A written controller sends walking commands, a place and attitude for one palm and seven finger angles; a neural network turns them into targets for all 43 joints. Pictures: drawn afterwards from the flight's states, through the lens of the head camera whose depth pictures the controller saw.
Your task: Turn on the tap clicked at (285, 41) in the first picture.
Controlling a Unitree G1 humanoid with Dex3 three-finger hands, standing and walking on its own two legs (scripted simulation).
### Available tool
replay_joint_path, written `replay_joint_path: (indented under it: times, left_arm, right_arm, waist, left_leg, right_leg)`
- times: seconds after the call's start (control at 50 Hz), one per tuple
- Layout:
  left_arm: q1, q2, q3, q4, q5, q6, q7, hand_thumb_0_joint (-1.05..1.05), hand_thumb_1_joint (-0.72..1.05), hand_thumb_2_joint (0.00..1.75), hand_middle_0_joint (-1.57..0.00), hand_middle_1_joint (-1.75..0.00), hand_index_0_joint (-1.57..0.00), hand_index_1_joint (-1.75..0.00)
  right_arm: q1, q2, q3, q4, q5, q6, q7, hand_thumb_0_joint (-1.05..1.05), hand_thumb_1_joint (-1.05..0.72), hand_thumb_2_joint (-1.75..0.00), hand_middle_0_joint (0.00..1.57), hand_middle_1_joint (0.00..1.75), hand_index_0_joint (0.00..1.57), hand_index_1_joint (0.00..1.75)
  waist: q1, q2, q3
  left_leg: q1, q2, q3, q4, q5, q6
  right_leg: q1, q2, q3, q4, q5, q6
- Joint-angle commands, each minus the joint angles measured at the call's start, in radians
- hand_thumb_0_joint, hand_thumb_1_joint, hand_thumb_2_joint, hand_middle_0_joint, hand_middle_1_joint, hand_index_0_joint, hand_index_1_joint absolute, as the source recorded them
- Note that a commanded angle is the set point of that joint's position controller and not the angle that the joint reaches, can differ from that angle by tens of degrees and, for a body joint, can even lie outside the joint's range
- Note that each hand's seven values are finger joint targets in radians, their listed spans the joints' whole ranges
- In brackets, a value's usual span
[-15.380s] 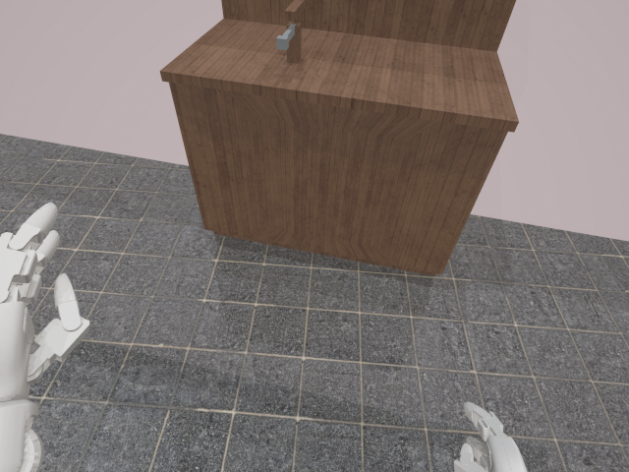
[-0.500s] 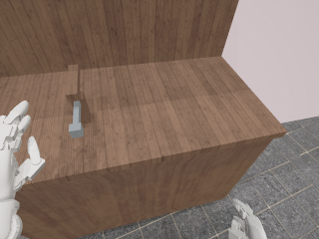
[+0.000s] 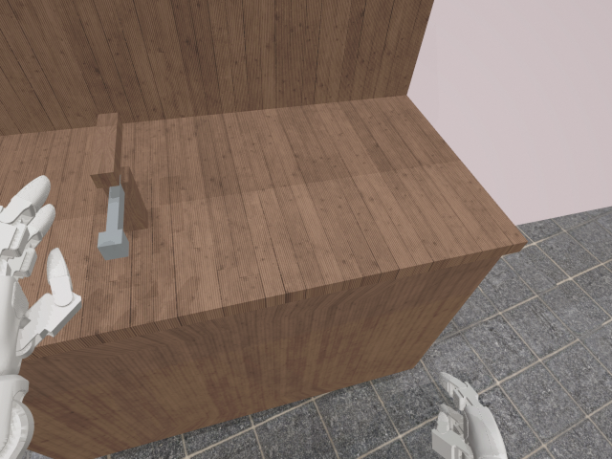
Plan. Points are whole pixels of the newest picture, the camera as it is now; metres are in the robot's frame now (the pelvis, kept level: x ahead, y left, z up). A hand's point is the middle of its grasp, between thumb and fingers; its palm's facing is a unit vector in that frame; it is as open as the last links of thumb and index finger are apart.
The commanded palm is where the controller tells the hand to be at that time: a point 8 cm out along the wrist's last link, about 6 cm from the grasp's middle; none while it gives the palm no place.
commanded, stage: shuffle to correct the standing spot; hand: left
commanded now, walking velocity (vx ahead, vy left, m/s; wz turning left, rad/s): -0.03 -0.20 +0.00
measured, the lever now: (113, 244) +0.34 +0.29 +0.08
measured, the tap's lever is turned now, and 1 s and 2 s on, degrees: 0 0 0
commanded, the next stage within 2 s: come to a stop and stand still in 0.28 s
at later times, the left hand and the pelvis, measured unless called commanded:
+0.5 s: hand (150, 301) +0.22 +0.18 +0.16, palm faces +0.35 -0.87 -0.36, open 7.4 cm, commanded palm +0.17 +0.22 +0.17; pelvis +0.01 -0.06 -0.01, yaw +0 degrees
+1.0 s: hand (86, 296) +0.22 +0.24 +0.16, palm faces +0.40 -0.86 -0.33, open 7.4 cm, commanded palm +0.18 +0.27 +0.17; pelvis +0.02 -0.01 +0.00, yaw +0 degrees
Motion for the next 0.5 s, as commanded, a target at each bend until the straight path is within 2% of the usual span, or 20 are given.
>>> replay_joint_path:
  times: [0.0, 0.02, 0.1, 0.12, 0.2, 0.22, 0.26, 0.3, 0.32, 0.36, 0.38, 0.4, 0.42, 0.48]
  left_arm:
    - [-0.045, 0.186, 0.135, -0.253, -0.01, -0.061, 0.016, 0.0, 0.9, 0.9, -0.2, -0.3, -0.2, -0.3]
    - [-0.046, 0.162, 0.114, -0.245, -0.012, -0.06, 0.013, 0.0, 0.9, 0.9, -0.2, -0.3, -0.2, -0.3]
    - [-0.015, 0.187, 0.145, -0.249, -0.018, -0.053, 0.012, 0.0, 0.9, 0.9, -0.2, -0.3, -0.2, -0.3]
    - [-0.013, 0.168, 0.127, -0.237, -0.021, -0.051, 0.01, 0.0, 0.9, 0.9, -0.2, -0.3, -0.2, -0.3]
    - [-0.013, 0.182, 0.136, -0.246, -0.026, -0.044, 0.009, 0.0, 0.9, 0.9, -0.2, -0.3, -0.2, -0.3]
    - [-0.012, 0.163, 0.117, -0.223, -0.028, -0.041, 0.009, 0.0, 0.9, 0.9, -0.2, -0.3, -0.2, -0.3]
    - [-0.03, 0.167, 0.119, -0.223, -0.028, -0.04, 0.011, 0.0, 0.9, 0.9, -0.2, -0.3, -0.2, -0.3]
    - [-0.025, 0.19, 0.143, -0.242, -0.03, -0.036, 0.018, 0.0, 0.9, 0.9, -0.2, -0.3, -0.2, -0.3]
    - [-0.028, 0.17, 0.12, -0.237, -0.03, -0.037, 0.019, 0.0, 0.9, 0.9, -0.2, -0.3, -0.2, -0.3]
    - [-0.035, 0.18, 0.131, -0.244, -0.031, -0.04, 0.023, 0.0, 0.9, 0.9, -0.2, -0.3, -0.2, -0.3]
    - [-0.03, 0.187, 0.14, -0.244, -0.03, -0.042, 0.028, 0.0, 0.9, 0.9, -0.2, -0.3, -0.2, -0.3]
    - [-0.004, 0.195, 0.153, -0.24, -0.028, -0.04, 0.038, 0.0, 0.9, 0.9, -0.2, -0.3, -0.2, -0.3]
    - [0.0, 0.169, 0.129, -0.243, -0.024, -0.047, 0.044, 0.0, 0.9, 0.9, -0.2, -0.3, -0.2, -0.3]
    - [0.029, 0.183, 0.148, -0.246, -0.015, -0.06, 0.061, 0.0, 0.9, 0.9, -0.2, -0.3, -0.2, -0.3]
  right_arm:
    - [-0.098, -0.135, -0.062, -0.157, 0.011, -0.058, -0.006, 0.0, -0.9, -0.9, 0.2, 0.3, 0.2, 0.3]
    - [-0.09, -0.14, -0.06, -0.154, 0.005, -0.054, -0.006, 0.0, -0.9, -0.9, 0.2, 0.3, 0.2, 0.3]
    - [-0.091, -0.138, -0.067, -0.154, 0.009, -0.058, -0.01, 0.0, -0.9, -0.9, 0.2, 0.3, 0.2, 0.3]
    - [-0.081, -0.143, -0.067, -0.152, 0.003, -0.053, -0.01, 0.0, -0.9, -0.9, 0.2, 0.3, 0.2, 0.3]
    - [-0.093, -0.144, -0.073, -0.153, 0.01, -0.058, -0.016, 0.0, -0.9, -0.9, 0.2, 0.3, 0.2, 0.3]
    - [-0.08, -0.144, -0.067, -0.147, 0.003, -0.052, -0.016, 0.0, -0.9, -0.9, 0.2, 0.3, 0.2, 0.3]
    - [-0.076, -0.146, -0.072, -0.147, 0.006, -0.051, -0.016, 0.0, -0.9, -0.9, 0.2, 0.3, 0.2, 0.3]
    - [-0.084, -0.142, -0.074, -0.146, 0.01, -0.051, -0.02, 0.0, -0.9, -0.9, 0.2, 0.3, 0.2, 0.3]
    - [-0.073, -0.138, -0.07, -0.143, 0.005, -0.045, -0.019, 0.0, -0.9, -0.9, 0.2, 0.3, 0.2, 0.3]
    - [-0.071, -0.138, -0.074, -0.146, 0.007, -0.046, -0.019, 0.0, -0.9, -0.9, 0.2, 0.3, 0.2, 0.3]
    - [-0.074, -0.138, -0.075, -0.149, 0.011, -0.047, -0.019, 0.0, -0.9, -0.9, 0.2, 0.3, 0.2, 0.3]
    - [-0.091, -0.137, -0.069, -0.146, 0.016, -0.048, -0.019, 0.0, -0.9, -0.9, 0.2, 0.3, 0.2, 0.3]
    - [-0.087, -0.133, -0.06, -0.141, 0.012, -0.042, -0.015, 0.0, -0.9, -0.9, 0.2, 0.3, 0.2, 0.3]
    - [-0.101, -0.134, -0.053, -0.141, 0.013, -0.042, -0.016, 0.0, -0.9, -0.9, 0.2, 0.3, 0.2, 0.3]
  waist:
    - [-0.007, 0.116, -0.151]
    - [-0.011, 0.124, -0.148]
    - [-0.01, 0.091, -0.168]
    - [-0.014, 0.084, -0.173]
    - [-0.015, 0.08, -0.154]
    - [-0.019, 0.065, -0.146]
    - [-0.021, 0.039, -0.133]
    - [-0.02, 0.041, -0.136]
    - [-0.027, 0.022, -0.138]
    - [-0.026, 0.0, -0.136]
    - [-0.023, -0.009, -0.137]
    - [-0.02, 0.027, -0.137]
    - [-0.022, 0.039, -0.146]
    - [-0.009, 0.049, -0.151]
  left_leg:
    - [-0.017, 0.172, -0.139, -0.089, 0.099, -0.032]
    - [-0.04, 0.169, -0.141, -0.092, 0.089, -0.029]
    - [-0.005, 0.17, -0.124, -0.034, 0.14, -0.024]
    - [-0.014, 0.166, -0.117, -0.025, 0.146, -0.022]
    - [-0.004, 0.153, -0.097, 0.011, 0.079, -0.019]
    - [-0.029, 0.145, -0.092, 0.012, 0.038, -0.016]
    - [-0.031, 0.128, -0.076, 0.034, -0.015, -0.015]
    - [-0.005, 0.111, -0.061, 0.068, -0.035, -0.015]
    - [-0.012, 0.105, -0.052, 0.081, -0.045, -0.012]
    - [-0.008, 0.09, -0.036, 0.115, -0.047, -0.011]
    - [-0.016, 0.08, -0.037, 0.129, -0.05, -0.013]
    - [-0.01, 0.075, -0.045, 0.135, -0.041, -0.013]
    - [-0.035, 0.072, -0.049, 0.134, -0.029, -0.01]
    - [-0.072, 0.067, -0.058, 0.113, 0.013, -0.009]
  right_leg:
    - [0.062, -0.058, 0.073, -0.011, 0.083, 0.032]
    - [0.068, -0.055, 0.069, -0.007, 0.077, 0.033]
    - [0.051, -0.069, 0.087, -0.017, 0.139, 0.029]
    - [0.056, -0.07, 0.086, -0.016, 0.149, 0.031]
    - [0.004, -0.087, 0.126, -0.033, 0.143, 0.025]
    - [0.006, -0.09, 0.122, -0.038, 0.109, 0.031]
    - [-0.027, -0.1, 0.151, -0.062, 0.065, 0.038]
    - [-0.063, -0.119, 0.186, -0.089, 0.034, 0.033]
    - [-0.061, -0.127, 0.183, -0.097, 0.009, 0.04]
    - [-0.078, -0.144, 0.209, -0.121, -0.011, 0.049]
    - [-0.066, -0.157, 0.229, -0.133, -0.026, 0.053]
    - [-0.066, -0.172, 0.262, -0.147, -0.028, 0.052]
    - [-0.022, -0.185, 0.266, -0.147, -0.015, 0.059]
    - [0.062, -0.196, 0.283, -0.142, 0.1, 0.094]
